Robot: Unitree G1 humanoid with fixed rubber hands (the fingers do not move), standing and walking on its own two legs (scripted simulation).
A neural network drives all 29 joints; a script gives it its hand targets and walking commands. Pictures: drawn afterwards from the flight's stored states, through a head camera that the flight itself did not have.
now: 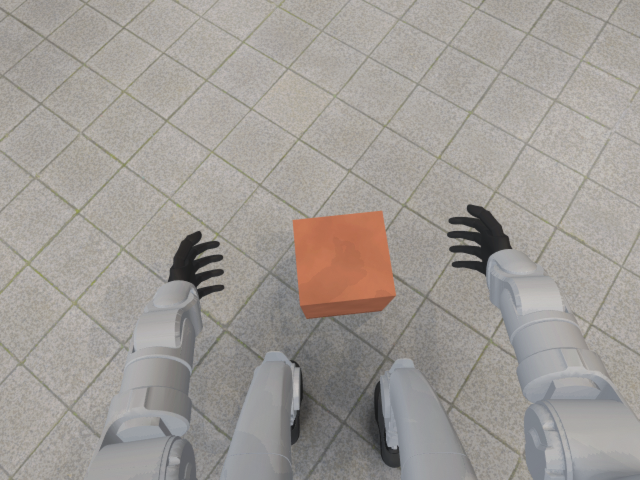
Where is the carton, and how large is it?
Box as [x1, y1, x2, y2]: [293, 211, 395, 318]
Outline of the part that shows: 381,211 293,220 300,306 306,318 381,310 395,295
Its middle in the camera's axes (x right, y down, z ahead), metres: +0.05 +0.07 +0.99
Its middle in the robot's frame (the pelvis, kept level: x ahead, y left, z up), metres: +0.47 -0.01 -0.55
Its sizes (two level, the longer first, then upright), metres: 0.210 0.200 0.250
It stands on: the floor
